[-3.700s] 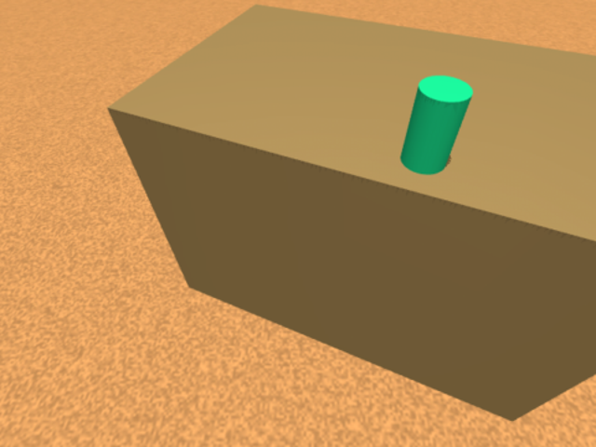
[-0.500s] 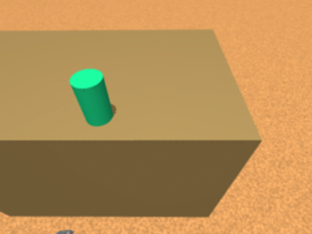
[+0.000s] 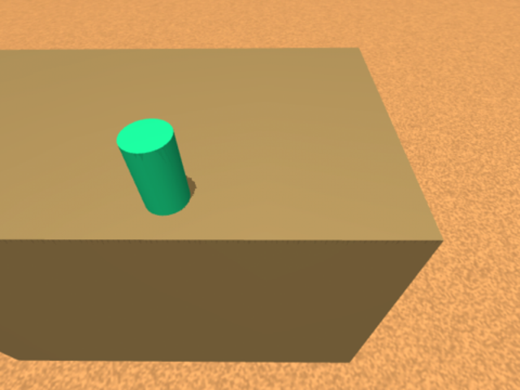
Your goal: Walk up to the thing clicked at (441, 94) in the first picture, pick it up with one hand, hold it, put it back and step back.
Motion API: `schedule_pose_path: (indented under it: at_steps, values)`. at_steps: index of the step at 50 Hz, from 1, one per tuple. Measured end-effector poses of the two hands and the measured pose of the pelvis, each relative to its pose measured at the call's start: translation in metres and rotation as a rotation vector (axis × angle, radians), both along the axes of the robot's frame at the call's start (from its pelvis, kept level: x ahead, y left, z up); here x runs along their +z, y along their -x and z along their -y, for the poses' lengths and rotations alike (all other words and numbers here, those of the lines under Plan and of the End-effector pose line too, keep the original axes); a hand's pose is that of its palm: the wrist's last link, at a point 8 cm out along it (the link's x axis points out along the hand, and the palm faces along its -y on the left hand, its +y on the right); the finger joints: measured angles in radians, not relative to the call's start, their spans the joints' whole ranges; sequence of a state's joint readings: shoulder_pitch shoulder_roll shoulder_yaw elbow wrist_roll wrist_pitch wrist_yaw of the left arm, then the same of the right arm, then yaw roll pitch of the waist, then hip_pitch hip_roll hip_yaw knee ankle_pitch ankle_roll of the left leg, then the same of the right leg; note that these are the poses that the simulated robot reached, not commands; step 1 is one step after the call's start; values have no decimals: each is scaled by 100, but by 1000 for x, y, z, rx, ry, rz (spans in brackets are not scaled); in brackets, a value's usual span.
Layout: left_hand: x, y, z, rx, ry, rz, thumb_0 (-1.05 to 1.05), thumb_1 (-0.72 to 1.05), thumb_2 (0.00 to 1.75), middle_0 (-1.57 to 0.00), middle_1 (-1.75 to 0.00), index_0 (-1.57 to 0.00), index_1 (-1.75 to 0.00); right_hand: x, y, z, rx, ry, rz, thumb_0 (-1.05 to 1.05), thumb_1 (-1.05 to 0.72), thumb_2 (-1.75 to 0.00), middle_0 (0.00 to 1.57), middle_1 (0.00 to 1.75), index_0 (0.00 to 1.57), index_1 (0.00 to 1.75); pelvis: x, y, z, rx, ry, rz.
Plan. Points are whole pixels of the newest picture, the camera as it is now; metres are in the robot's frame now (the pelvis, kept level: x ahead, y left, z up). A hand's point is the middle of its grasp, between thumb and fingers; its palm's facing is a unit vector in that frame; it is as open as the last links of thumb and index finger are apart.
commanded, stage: walk up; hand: left
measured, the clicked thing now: (157, 169) +0.44 +0.21 +0.09
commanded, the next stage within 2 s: stand in 0.16 s
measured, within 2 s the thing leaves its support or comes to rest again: neither
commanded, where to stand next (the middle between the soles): +0.04 -0.01 m, yaw +1 degrees
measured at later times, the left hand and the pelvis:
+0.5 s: hand out of the picture +0.08 +0.25 -0.16, palm faces -0.01 -0.94 -0.33, open 7.4 cm; pelvis +0.01 +0.00 +0.00, yaw +0 degrees
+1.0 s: hand out of the picture +0.08 +0.25 -0.16, palm faces -0.01 -0.94 -0.34, open 7.4 cm; pelvis +0.01 +0.00 +0.00, yaw +1 degrees
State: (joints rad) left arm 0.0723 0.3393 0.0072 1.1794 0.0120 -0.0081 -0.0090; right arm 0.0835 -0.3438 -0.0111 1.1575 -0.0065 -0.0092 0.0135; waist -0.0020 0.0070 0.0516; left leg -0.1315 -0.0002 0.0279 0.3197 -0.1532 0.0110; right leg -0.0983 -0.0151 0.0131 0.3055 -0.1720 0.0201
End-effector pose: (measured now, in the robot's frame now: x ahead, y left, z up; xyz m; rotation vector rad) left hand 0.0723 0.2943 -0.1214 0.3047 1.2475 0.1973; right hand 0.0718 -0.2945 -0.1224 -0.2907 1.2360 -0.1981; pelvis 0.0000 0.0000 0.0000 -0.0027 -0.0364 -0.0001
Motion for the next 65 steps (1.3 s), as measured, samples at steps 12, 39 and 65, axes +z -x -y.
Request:
schedule_pose_path:
  at_steps: [12, 39, 65]
  values:
    - [1, -5, 0, 5, -2, 9, 1, 91, 90, -20, -30, -20, -30, 1, -12, -3, 15, 2, 13, 1, -90, -90, 20, 30, 20, 30, 0, -6, 0, 6, -3, 0]
    - [1, -1, 0, 3, -3, 7, 1, 91, 90, -20, -30, -20, -30, 4, -18, 2, 37, 17, 21, 1, -90, -90, 20, 30, 20, 30, 0, -11, 1, 12, -1, 0]
    - [0, 2, -1, 6, -7, -8, 1, 91, 90, -20, -30, -20, -30, 2, -18, 2, 43, 16, 0, 1, -90, -90, 20, 30, 20, 30, 0, -15, 1, 18, -3, -6]
